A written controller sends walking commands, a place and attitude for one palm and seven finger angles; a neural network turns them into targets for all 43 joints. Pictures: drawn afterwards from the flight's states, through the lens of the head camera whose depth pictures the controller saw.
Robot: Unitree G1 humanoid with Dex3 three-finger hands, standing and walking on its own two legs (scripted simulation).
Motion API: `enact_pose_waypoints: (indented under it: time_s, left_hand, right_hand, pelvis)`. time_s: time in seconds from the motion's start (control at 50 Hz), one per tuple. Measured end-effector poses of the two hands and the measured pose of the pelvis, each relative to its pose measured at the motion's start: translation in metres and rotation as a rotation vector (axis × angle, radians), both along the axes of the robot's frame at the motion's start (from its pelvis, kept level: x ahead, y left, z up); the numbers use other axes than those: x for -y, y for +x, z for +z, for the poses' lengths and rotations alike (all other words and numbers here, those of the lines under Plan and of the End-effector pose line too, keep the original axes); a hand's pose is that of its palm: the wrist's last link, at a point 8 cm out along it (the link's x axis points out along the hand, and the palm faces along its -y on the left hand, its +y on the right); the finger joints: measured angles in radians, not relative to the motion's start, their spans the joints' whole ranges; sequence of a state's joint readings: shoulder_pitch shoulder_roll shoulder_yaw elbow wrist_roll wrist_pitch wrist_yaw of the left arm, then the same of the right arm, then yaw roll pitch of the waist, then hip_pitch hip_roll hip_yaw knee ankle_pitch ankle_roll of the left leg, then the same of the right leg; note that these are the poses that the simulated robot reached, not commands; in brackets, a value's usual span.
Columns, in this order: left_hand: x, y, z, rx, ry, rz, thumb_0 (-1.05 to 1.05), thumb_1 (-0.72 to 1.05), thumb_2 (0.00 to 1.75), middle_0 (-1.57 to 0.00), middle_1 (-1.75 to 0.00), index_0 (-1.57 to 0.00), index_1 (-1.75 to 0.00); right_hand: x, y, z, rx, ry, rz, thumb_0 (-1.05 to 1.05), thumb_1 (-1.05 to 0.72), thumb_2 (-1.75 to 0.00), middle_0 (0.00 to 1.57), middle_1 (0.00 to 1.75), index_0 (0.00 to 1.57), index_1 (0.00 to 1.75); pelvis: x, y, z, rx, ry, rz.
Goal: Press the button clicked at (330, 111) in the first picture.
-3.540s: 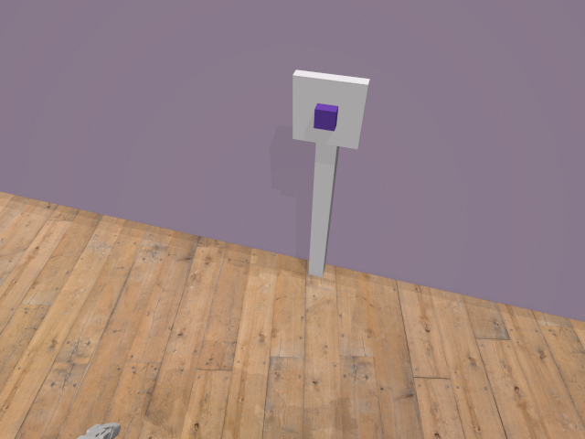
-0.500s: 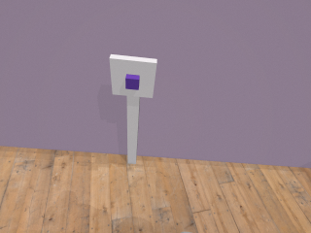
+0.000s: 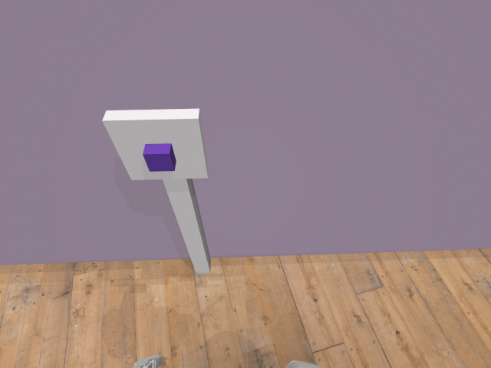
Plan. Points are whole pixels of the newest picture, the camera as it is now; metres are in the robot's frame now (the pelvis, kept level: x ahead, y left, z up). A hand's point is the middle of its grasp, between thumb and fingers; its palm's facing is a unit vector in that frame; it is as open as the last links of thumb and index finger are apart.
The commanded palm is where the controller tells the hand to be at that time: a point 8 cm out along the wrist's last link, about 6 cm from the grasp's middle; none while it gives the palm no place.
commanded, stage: come to a stop and stand still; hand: left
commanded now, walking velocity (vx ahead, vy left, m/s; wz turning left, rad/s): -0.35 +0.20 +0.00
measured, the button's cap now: (160, 156) +0.51 +0.18 +0.01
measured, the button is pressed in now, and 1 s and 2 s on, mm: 0 0 0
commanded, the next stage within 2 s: look again from close up in 1.96 s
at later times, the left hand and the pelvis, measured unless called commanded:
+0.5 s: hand out of the picture -0.03 +0.26 -0.17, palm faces +0.12 -0.98 -0.16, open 7.3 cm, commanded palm none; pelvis -0.03 +0.07 +0.02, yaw +2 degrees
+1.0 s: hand out of the picture -0.03 +0.21 -0.16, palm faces +0.01 -0.97 -0.22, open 7.3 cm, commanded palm none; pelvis -0.06 +0.03 +0.02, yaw -1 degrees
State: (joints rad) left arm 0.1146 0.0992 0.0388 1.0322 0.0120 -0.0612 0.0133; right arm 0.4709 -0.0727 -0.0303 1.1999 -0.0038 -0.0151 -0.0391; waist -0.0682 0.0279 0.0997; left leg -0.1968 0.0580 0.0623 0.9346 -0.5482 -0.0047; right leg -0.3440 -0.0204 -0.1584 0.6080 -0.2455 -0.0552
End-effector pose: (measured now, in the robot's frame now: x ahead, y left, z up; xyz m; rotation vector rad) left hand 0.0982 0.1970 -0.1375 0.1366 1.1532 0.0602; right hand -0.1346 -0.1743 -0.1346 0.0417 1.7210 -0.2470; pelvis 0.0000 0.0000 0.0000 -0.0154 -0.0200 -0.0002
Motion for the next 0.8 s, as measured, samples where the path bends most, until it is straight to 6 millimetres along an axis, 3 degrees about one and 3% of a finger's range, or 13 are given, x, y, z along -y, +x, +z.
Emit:
enact_pose_waypoints:
  time_s: [0.1, 0.2, 0.28, 0.34, 0.4, 0.48, 0.64, 0.72, 0.8]
  left_hand:
    - [-0.013, 0.002, 0.012, 0.016, 0.054, 0.057, -0.03, 0.94, 0.9, -0.2, -0.3, -0.2, -0.3]
    - [-0.037, -0.021, 0.014, -0.027, 0.085, 0.09, -0.02, 0.93, 0.9, -0.2, -0.3, -0.2, -0.3]
    - [-0.06, -0.049, 0.01, -0.065, 0.09, 0.116, -0.01, 0.92, 0.9, -0.2, -0.3, -0.2, -0.3]
    - [-0.08, -0.072, -0.001, -0.09, 0.079, 0.134, 0.0, 0.92, 0.9, -0.2, -0.3, -0.2, -0.3]
    - [-0.097, -0.096, -0.014, -0.127, 0.054, 0.155, 0.0, 0.91, 0.9, -0.2, -0.3, -0.2, -0.3]
    - [-0.108, -0.126, -0.009, -0.195, 0.021, 0.172, 0.0, 0.91, 0.9, -0.2, -0.3, -0.2, -0.3]
    - [-0.113, -0.181, 0.0, -0.356, -0.007, 0.152, 0.0, 0.91, 0.9, -0.2, -0.3, -0.2, -0.3]
    - [-0.112, -0.19, 0.001, -0.403, 0.001, 0.128, 0.01, 0.91, 0.9, -0.2, -0.3, -0.2, -0.3]
    - [-0.104, -0.181, 0.003, -0.384, 0.012, 0.097, 0.01, 0.91, 0.9, -0.2, -0.3, -0.19, -0.3]
  right_hand:
    - [0.035, 0.089, -0.007, 0.166, -0.06, 0.086, 0.0, -0.91, -0.9, 0.19, 0.3, 0.2, 0.3]
    - [0.05, 0.172, -0.004, 0.364, -0.114, 0.171, 0.0, -0.91, -0.9, 0.19, 0.3, 0.2, 0.3]
    - [0.045, 0.214, 0.009, 0.492, -0.147, 0.225, 0.0, -0.92, -0.9, 0.19, 0.3, 0.19, 0.3]
    - [0.03, 0.225, 0.018, 0.555, -0.169, 0.259, 0.0, -0.92, -0.9, 0.19, 0.3, 0.19, 0.3]
    - [0.01, 0.217, 0.024, 0.579, -0.182, 0.281, 0.0, -0.92, -0.9, 0.19, 0.3, 0.19, 0.3]
    - [-0.016, 0.188, 0.034, 0.524, -0.172, 0.293, 0.0, -0.92, -0.9, 0.19, 0.3, 0.2, 0.3]
    - [-0.019, 0.132, 0.046, 0.406, -0.22, 0.23, 0.0, -0.94, -0.89, 0.2, 0.3, 0.2, 0.3]
    - [-0.018, 0.095, 0.044, 0.336, -0.223, 0.177, 0.0, -0.92, -0.89, 0.2, 0.3, 0.2, 0.3]
    - [-0.016, 0.055, 0.039, 0.261, -0.199, 0.128, 0.0, -0.92, -0.9, 0.2, 0.3, 0.2, 0.3]
  pelvis:
    - [0.003, 0.006, 0.007, -0.002, 0.002, 0.015]
    - [-0.009, -0.002, 0.009, -0.003, 0.002, 0.014]
    - [-0.024, -0.013, 0.008, 0.0, 0.001, 0.016]
    - [-0.038, -0.02, 0.004, 0.002, -0.008, 0.018]
    - [-0.053, -0.026, 0.001, 0.014, -0.009, 0.018]
    - [-0.066, -0.028, 0.014, 0.01, -0.026, 0.029]
    - [-0.078, -0.033, 0.027, -0.025, -0.034, 0.002]
    - [-0.075, -0.038, 0.028, -0.028, -0.035, -0.011]
    - [-0.068, -0.045, 0.028, -0.024, -0.03, -0.018]
